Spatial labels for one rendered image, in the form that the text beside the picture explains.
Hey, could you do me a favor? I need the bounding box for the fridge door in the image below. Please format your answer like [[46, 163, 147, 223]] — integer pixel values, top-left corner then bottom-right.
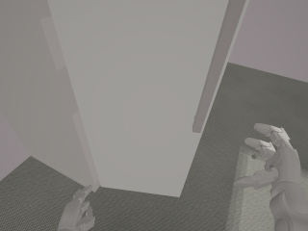
[[47, 0, 250, 197]]

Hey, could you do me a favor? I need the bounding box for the right robot hand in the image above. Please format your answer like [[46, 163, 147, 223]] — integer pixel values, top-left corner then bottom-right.
[[233, 123, 301, 190]]

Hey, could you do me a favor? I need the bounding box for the handle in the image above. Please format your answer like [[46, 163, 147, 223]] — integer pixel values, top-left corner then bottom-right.
[[192, 0, 246, 133]]

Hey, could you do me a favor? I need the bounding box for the robot right forearm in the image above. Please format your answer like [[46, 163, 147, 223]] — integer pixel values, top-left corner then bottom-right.
[[269, 181, 308, 231]]

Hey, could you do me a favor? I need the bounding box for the left robot hand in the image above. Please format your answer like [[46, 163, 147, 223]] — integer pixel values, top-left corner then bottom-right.
[[58, 185, 95, 231]]

